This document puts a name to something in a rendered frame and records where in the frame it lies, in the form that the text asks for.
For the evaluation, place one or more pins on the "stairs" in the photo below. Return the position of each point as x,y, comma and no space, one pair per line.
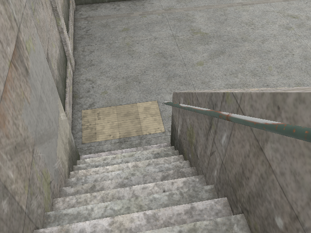
150,189

